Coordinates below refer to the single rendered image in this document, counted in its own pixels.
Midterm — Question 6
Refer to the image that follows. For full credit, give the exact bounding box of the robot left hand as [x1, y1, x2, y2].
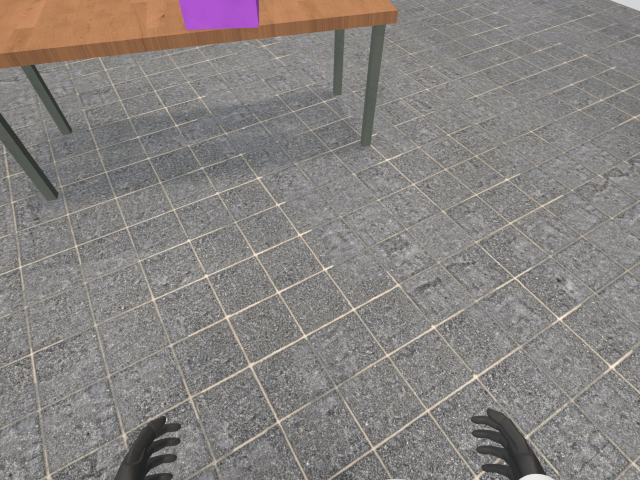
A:
[114, 416, 181, 480]

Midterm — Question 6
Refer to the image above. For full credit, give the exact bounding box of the carton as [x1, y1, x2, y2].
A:
[179, 0, 259, 30]

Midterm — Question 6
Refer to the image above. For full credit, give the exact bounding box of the table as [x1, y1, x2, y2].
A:
[0, 0, 398, 201]

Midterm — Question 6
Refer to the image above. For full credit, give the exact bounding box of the robot right hand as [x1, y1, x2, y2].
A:
[471, 408, 547, 480]

